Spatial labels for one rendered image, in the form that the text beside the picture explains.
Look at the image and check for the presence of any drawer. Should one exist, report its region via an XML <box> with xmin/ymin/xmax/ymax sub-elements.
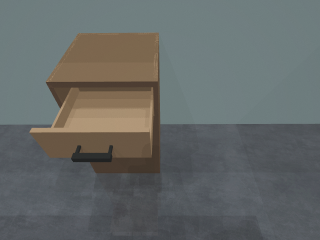
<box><xmin>29</xmin><ymin>87</ymin><xmax>154</xmax><ymax>158</ymax></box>

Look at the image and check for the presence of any handle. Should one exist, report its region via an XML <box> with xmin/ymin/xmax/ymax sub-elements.
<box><xmin>71</xmin><ymin>145</ymin><xmax>113</xmax><ymax>162</ymax></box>

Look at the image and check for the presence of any cabinet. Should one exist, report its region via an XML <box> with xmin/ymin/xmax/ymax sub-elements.
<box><xmin>46</xmin><ymin>32</ymin><xmax>161</xmax><ymax>174</ymax></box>

